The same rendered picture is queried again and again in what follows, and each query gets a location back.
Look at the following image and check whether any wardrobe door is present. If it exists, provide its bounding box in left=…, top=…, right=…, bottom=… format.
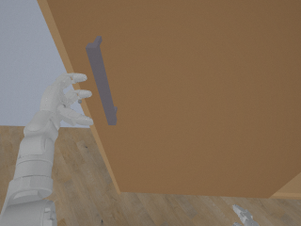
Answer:
left=277, top=172, right=301, bottom=194
left=46, top=0, right=301, bottom=199

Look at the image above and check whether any handle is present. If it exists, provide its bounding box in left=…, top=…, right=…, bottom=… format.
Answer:
left=86, top=36, right=118, bottom=125

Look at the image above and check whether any robot left forearm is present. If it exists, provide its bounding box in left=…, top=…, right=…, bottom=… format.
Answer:
left=0, top=110, right=61, bottom=222

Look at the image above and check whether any left robot hand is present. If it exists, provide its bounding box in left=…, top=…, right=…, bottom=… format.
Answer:
left=39, top=73, right=94, bottom=126

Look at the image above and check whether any right robot hand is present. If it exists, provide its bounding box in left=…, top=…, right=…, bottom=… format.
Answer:
left=232, top=204, right=260, bottom=226

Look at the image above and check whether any left robot upper arm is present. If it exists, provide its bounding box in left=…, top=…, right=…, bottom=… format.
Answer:
left=0, top=199, right=57, bottom=226

